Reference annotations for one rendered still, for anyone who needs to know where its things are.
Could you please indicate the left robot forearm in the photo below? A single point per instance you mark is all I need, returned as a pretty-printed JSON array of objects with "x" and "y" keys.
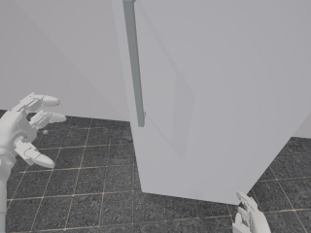
[{"x": 7, "y": 162}]

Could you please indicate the fridge door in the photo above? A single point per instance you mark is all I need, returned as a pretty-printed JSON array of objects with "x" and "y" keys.
[{"x": 225, "y": 84}]

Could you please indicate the handle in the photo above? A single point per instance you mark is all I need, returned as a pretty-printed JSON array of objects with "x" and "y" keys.
[{"x": 131, "y": 33}]

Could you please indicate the left robot hand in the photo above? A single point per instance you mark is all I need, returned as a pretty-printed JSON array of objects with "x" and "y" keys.
[{"x": 13, "y": 124}]

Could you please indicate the right robot hand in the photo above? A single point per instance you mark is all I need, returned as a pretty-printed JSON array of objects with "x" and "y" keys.
[{"x": 255, "y": 220}]

